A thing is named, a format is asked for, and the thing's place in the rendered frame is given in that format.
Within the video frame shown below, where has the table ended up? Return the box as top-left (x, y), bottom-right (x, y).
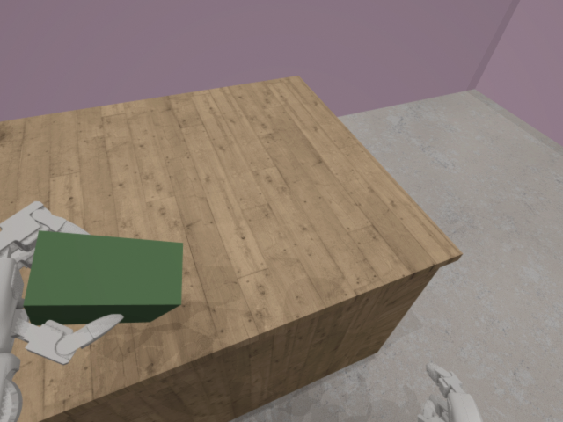
top-left (0, 76), bottom-right (463, 422)

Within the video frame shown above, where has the sponge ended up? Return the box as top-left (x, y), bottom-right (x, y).
top-left (23, 230), bottom-right (183, 325)

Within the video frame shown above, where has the robot left forearm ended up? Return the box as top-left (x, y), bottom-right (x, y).
top-left (0, 353), bottom-right (23, 422)

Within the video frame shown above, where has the robot left hand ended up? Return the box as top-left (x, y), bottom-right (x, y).
top-left (0, 201), bottom-right (124, 365)

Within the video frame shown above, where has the robot right hand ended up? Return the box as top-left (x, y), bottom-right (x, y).
top-left (418, 363), bottom-right (483, 422)

